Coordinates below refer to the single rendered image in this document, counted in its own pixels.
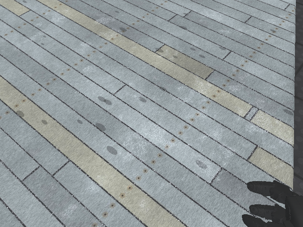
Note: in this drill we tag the robot right hand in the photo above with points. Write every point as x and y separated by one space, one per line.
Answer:
290 216

